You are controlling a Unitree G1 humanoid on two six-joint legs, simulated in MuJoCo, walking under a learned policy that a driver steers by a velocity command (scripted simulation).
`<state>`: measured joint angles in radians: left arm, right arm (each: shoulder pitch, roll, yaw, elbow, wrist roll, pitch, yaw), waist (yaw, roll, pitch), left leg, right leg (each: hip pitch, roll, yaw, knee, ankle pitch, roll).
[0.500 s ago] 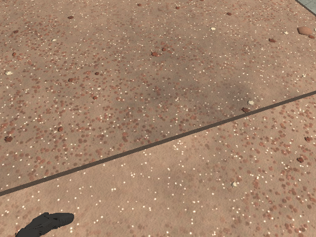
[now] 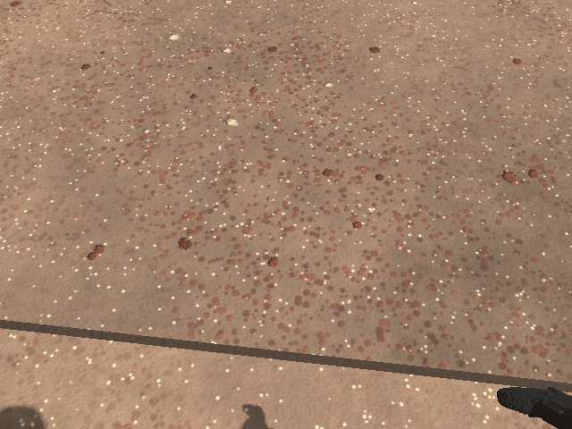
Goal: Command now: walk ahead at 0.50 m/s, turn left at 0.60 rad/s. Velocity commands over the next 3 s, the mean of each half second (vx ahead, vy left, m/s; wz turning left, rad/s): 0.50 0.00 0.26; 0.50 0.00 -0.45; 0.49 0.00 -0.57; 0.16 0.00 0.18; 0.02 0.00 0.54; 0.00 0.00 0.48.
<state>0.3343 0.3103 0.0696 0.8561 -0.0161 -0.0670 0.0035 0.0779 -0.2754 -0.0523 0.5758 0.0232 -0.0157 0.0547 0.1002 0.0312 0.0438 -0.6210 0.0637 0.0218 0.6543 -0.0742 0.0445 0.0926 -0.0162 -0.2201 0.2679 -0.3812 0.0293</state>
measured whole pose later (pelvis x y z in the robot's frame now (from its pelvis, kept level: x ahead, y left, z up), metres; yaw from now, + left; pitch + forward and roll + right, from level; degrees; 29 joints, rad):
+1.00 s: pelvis +0.59 +0.01 +0.01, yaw -11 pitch +2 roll +0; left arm 0.35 0.30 0.06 0.75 -0.03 -0.03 0.01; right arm 0.05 -0.28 -0.03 0.65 0.00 -0.10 0.01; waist 0.09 0.03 0.02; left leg -0.55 0.01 -0.11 0.51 0.00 -0.06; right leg -0.11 0.12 0.20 0.42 -0.33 -0.06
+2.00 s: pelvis +0.97 -0.13 +0.01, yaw -19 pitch +1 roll -2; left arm 0.12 0.28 0.07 0.78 0.00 0.00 0.02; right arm 0.17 -0.29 -0.07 0.77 0.01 0.06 0.00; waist 0.00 0.01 0.05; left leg -0.42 0.08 0.03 0.73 -0.32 -0.03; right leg -0.22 -0.04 -0.22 0.43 -0.21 -0.02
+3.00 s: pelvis +0.99 -0.11 +0.01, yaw +13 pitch +0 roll +0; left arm 0.14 0.33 0.07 0.84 0.00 0.02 0.01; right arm 0.14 -0.29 -0.05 0.66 -0.01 0.05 0.00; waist 0.03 -0.04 0.07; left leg -0.26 -0.01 0.00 0.52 -0.27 0.03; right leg -0.32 -0.08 -0.05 0.75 -0.50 0.06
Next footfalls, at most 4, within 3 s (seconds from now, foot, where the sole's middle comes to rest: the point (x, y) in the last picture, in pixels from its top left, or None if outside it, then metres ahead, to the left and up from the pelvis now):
0.06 left None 0.20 0.11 -0.77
0.58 right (358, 394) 0.53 -0.08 -0.77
1.06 left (290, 282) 0.81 0.11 -0.77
1.56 right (425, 246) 0.97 -0.26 -0.77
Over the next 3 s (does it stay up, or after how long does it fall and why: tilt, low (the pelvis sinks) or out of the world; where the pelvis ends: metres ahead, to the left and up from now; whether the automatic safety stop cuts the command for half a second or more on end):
stays up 0.99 -0.11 0.01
